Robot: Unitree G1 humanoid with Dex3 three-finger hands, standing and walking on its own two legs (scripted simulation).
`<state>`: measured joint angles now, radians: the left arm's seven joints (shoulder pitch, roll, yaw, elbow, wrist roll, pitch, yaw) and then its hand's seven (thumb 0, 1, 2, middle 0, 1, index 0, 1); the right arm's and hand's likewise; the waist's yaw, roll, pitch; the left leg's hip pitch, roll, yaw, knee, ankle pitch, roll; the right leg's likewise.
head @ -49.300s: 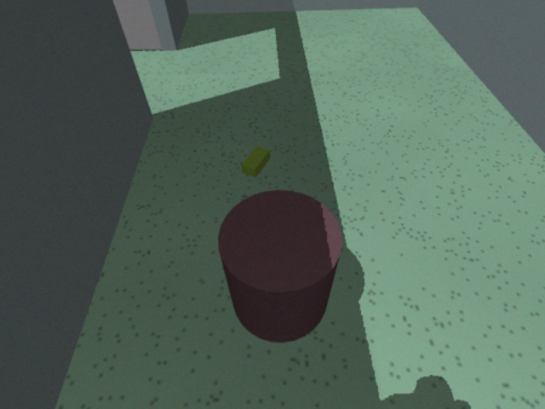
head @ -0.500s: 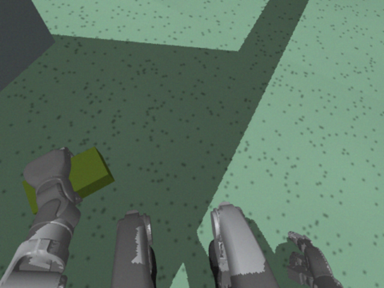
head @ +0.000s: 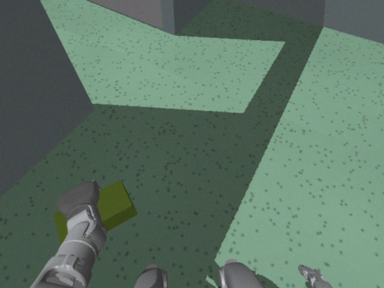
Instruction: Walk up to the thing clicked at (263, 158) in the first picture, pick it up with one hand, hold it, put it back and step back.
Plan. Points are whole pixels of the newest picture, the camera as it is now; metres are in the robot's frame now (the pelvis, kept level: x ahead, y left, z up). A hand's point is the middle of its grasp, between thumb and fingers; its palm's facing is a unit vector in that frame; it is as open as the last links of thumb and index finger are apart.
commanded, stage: lift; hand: left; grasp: from above
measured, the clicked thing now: (97, 214) +0.33 +0.23 -0.13
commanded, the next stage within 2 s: hold in 0.36 s
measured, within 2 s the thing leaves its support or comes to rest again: neither
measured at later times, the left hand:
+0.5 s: hand (87, 196) +0.34 +0.22 -0.03, palm faces -0.40 -0.22 -0.89, open 10.8 cm
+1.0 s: hand (84, 192) +0.34 +0.21 +0.00, palm faces -0.40 -0.21 -0.89, open 10.8 cm
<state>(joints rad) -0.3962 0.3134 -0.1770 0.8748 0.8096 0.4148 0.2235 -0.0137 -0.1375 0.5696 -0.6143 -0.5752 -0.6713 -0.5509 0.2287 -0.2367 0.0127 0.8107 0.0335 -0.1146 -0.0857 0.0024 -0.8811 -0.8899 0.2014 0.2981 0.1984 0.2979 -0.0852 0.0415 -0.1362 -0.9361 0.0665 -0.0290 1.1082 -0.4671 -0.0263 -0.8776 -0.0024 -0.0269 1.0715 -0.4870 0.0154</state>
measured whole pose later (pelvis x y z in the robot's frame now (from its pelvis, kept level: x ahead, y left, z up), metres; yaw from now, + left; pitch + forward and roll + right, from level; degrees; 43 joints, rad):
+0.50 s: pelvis +0.03 +0.00 +0.06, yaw +0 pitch +9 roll -1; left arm -0.38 0.26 -0.20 0.89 0.83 0.41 0.22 -0.01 -0.15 0.57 -0.63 -0.55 -0.69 -0.52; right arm 0.25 -0.25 -0.01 0.80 0.03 -0.08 -0.03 0.00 -0.87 -0.88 0.20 0.30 0.20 0.30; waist -0.07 0.04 -0.07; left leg -0.54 0.05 0.01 0.73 -0.34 -0.02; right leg -0.51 -0.02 0.00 0.71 -0.37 0.02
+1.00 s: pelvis +0.03 +0.00 +0.07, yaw +0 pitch +5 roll +0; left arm -0.37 0.24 -0.23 0.84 0.85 0.46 0.16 -0.01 -0.14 0.56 -0.62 -0.54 -0.69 -0.52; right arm 0.22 -0.27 -0.01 0.77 0.03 -0.07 0.02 0.00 -0.88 -0.89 0.20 0.30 0.20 0.30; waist -0.04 0.04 -0.04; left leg -0.39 0.04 0.02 0.59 -0.29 -0.02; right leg -0.36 -0.02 0.00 0.59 -0.32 0.02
